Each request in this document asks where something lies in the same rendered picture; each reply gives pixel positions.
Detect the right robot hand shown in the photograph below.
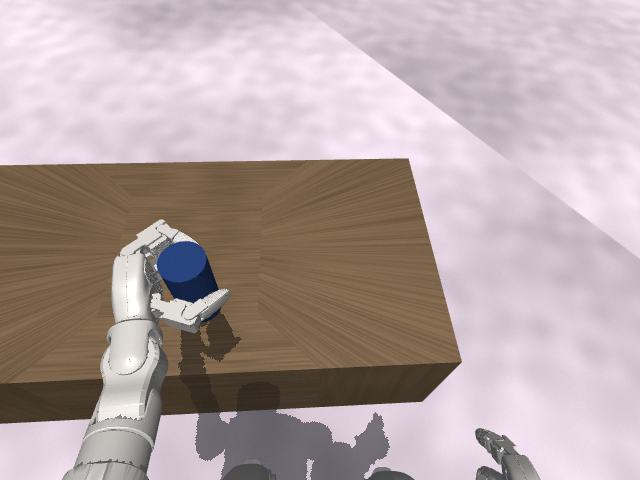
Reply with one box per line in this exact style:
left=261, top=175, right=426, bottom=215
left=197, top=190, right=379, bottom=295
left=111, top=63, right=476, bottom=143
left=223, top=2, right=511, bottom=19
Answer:
left=475, top=428, right=540, bottom=480

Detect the left robot arm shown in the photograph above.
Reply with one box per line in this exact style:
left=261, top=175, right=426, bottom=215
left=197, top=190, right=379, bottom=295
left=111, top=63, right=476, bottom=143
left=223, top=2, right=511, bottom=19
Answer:
left=62, top=319, right=168, bottom=480

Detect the can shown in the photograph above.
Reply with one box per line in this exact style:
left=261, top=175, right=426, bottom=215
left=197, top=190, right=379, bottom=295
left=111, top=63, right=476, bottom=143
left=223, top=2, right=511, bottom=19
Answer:
left=157, top=241, right=221, bottom=323

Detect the left robot hand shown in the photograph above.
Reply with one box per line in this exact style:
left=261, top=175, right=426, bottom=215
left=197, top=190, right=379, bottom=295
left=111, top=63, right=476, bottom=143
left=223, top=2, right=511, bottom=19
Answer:
left=111, top=219, right=231, bottom=333

